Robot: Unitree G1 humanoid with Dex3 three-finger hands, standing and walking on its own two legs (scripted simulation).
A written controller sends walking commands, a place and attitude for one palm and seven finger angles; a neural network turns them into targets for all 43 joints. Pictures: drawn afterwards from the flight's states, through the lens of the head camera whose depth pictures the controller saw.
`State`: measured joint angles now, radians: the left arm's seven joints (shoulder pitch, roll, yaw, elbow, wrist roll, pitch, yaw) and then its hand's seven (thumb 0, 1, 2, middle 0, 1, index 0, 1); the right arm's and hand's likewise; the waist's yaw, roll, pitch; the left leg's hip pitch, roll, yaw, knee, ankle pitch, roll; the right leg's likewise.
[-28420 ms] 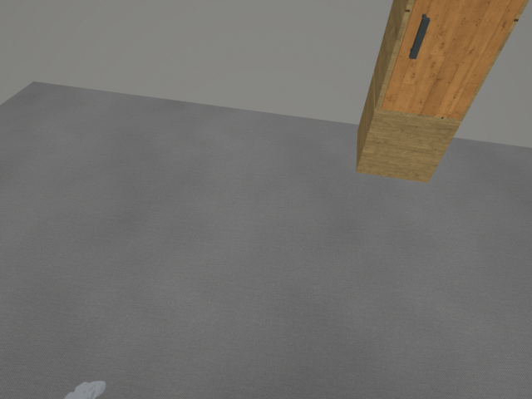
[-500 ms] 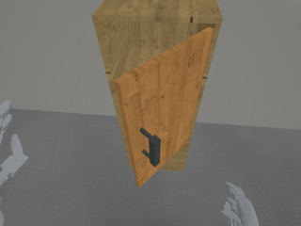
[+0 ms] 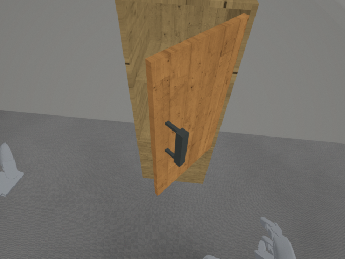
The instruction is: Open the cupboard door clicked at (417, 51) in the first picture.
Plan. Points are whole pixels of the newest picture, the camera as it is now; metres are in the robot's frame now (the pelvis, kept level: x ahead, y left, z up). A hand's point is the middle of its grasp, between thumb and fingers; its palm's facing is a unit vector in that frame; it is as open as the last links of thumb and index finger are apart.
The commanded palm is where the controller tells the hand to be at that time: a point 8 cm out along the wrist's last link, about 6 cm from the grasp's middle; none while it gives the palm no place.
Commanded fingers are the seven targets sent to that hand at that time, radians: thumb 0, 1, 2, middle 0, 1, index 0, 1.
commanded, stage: step back with the hand held close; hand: left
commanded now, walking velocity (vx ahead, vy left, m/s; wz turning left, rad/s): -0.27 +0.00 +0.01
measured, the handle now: (174, 143) +0.41 +0.02 +0.01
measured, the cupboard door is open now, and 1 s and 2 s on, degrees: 51 51 51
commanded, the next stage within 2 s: stop stepping back and stand still in 0.66 s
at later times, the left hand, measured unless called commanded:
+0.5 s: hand out of the picture +0.15 +0.28 +0.19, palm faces +0.48 -0.74 -0.48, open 7.4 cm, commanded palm +0.09 +0.31 +0.20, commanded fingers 0.00 0.90 0.90 -0.20 -0.30 -0.20 -0.30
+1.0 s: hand out of the picture +0.07 +0.22 +0.17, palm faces +0.33 -0.79 -0.51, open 7.4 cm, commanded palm +0.01 +0.26 +0.20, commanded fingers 0.00 0.90 0.90 -0.20 -0.30 -0.20 -0.30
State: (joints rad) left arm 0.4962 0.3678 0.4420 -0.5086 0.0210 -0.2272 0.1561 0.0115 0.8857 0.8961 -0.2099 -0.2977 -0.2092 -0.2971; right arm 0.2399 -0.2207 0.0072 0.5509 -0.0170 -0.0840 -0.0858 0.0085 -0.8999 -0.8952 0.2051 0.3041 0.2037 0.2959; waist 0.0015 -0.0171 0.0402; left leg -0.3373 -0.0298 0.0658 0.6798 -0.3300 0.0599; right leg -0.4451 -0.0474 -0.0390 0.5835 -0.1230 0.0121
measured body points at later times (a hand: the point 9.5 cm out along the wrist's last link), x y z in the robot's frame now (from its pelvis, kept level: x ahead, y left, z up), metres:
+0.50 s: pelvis -0.04 +0.00 +0.01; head -0.01 +0.03 +0.46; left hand +0.12 +0.31 +0.22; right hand +0.13 -0.23 -0.06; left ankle +0.02 +0.08 -0.72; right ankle -0.08 -0.13 -0.67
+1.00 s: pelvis -0.14 -0.04 +0.02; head -0.12 -0.03 +0.47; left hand +0.05 +0.26 +0.20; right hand +0.01 -0.31 -0.06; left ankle -0.12 +0.06 -0.72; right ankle -0.21 -0.13 -0.72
